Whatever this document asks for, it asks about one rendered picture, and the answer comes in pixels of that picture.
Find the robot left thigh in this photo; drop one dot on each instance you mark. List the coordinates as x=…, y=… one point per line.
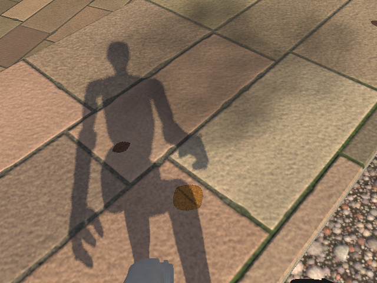
x=150, y=270

